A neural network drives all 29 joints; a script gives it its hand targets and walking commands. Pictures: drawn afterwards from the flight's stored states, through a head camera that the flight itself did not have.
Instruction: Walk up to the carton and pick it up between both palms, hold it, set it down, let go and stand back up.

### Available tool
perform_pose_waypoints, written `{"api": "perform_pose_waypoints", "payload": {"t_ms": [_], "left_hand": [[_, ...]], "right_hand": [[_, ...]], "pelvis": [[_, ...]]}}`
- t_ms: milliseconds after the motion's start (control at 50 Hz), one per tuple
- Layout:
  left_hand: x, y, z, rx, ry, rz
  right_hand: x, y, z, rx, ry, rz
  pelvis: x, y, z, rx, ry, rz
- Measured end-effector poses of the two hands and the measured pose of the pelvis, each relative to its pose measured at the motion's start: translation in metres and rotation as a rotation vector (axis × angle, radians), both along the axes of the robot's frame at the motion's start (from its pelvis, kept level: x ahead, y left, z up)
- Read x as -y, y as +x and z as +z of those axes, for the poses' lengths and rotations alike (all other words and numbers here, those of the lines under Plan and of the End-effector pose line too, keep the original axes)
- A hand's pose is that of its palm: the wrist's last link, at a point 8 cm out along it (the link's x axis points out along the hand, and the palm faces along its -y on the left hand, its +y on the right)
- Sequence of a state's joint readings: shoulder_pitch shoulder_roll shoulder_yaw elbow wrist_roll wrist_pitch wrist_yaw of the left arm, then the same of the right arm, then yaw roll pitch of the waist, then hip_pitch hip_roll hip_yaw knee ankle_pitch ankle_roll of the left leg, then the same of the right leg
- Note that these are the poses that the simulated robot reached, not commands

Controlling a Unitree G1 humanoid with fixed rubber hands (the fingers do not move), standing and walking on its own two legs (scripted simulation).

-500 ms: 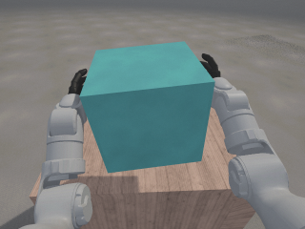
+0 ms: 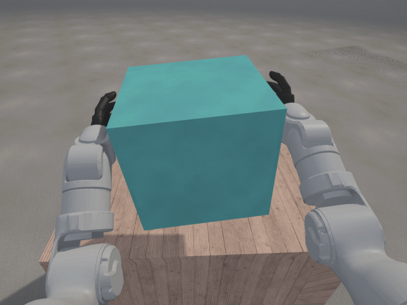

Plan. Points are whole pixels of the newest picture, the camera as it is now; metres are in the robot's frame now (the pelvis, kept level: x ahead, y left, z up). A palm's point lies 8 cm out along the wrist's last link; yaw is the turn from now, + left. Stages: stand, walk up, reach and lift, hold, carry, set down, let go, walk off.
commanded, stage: hold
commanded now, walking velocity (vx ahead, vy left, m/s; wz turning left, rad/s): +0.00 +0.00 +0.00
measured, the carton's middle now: (197, 139) +0.38 +0.01 +0.19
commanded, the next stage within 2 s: set down in 0.20 s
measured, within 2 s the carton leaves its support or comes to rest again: neither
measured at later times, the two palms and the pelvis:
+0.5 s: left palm (101, 124) +0.37 +0.19 +0.24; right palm (285, 99) +0.38 -0.16 +0.29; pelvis +0.00 +0.00 +0.00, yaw +0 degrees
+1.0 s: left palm (116, 138) +0.41 +0.18 +0.18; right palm (274, 131) +0.41 -0.17 +0.19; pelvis +0.02 -0.01 +0.00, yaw +0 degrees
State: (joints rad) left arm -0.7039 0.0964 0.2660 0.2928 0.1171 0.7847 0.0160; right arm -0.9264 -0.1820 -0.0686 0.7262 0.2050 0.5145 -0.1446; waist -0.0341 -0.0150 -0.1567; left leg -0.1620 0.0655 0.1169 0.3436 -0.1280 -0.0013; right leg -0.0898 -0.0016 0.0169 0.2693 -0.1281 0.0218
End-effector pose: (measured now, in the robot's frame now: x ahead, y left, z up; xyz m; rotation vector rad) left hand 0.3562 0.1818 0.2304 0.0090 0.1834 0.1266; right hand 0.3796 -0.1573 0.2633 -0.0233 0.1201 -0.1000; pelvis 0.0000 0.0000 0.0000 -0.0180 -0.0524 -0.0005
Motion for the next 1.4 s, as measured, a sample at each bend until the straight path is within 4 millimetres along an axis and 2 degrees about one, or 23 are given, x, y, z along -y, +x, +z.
{"api": "perform_pose_waypoints", "payload": {"t_ms": [240, 340, 440, 500, 560, 700, 840, 980, 1200, 1400], "left_hand": [[0.0, 0.0, 0.0, 0.001, -0.001, -0.001], [0.002, 0.0, 0.005, 0.025, -0.004, -0.011], [0.0, 0.004, 0.013, 0.079, -0.021, -0.029], [-0.003, 0.009, 0.01, 0.092, -0.025, -0.044], [-0.005, 0.015, -0.001, 0.079, -0.021, -0.049], [-0.003, 0.037, -0.03, 0.045, -0.024, -0.051], [0.006, 0.052, -0.04, 0.04, 0.04, -0.059], [0.005, 0.052, -0.046, 0.042, 0.053, -0.051], [0.002, 0.047, -0.054, 0.042, 0.04, -0.058], [0.01, 0.052, -0.074, 0.009, 0.032, -0.084]], "right_hand": [[0.0, 0.0, 0.0, 0.001, 0.001, -0.001], [0.002, -0.004, 0.009, 0.026, 0.006, -0.011], [0.001, -0.004, 0.021, 0.112, 0.09, -0.016], [-0.001, -0.001, 0.022, 0.161, 0.111, -0.012], [-0.004, 0.005, 0.012, 0.16, 0.102, -0.007], [0.0, 0.024, -0.029, 0.131, 0.063, -0.02], [0.01, 0.033, -0.062, 0.128, -0.001, -0.038], [0.009, 0.035, -0.069, 0.131, -0.04, -0.032], [0.006, 0.029, -0.069, 0.132, -0.024, -0.036], [0.014, 0.027, -0.084, 0.1, 0.016, -0.055]], "pelvis": [[0.0, 0.0, 0.0, 0.0, 0.0, 0.0], [0.001, 0.0, 0.0, 0.0, 0.0, 0.002], [0.001, -0.002, 0.0, 0.012, 0.001, 0.003], [0.002, -0.003, 0.0, 0.023, 0.004, 0.004], [0.004, -0.003, 0.001, 0.033, 0.007, 0.006], [0.006, 0.003, 0.001, 0.027, 0.01, 0.006], [0.006, 0.017, 0.002, 0.021, 0.01, 0.007], [0.006, 0.025, 0.002, 0.04, 0.011, 0.007], [0.004, 0.02, 0.002, 0.052, 0.008, 0.008], [0.004, 0.02, 0.002, 0.052, 0.008, 0.008]]}}
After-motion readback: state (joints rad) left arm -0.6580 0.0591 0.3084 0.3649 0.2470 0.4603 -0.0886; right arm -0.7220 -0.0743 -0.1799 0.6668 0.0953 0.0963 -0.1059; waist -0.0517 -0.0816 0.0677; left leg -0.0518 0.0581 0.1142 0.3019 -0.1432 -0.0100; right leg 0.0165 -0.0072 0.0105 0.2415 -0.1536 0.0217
